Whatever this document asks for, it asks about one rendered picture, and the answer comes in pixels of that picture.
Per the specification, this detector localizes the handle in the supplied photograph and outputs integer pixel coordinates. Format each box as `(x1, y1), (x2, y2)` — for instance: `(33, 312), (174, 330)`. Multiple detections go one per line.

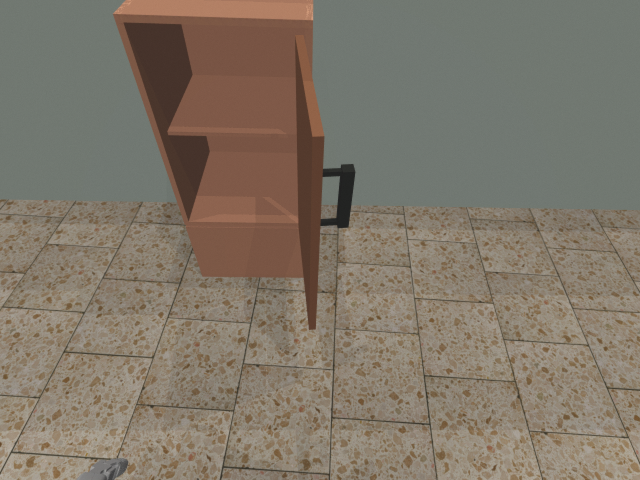
(320, 164), (355, 228)

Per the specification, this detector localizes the left robot hand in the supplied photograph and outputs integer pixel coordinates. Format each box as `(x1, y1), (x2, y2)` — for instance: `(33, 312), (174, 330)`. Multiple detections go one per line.
(76, 458), (128, 480)

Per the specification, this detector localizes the cupboard door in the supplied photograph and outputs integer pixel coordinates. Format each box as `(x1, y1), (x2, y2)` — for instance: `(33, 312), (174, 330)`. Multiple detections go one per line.
(295, 35), (324, 330)

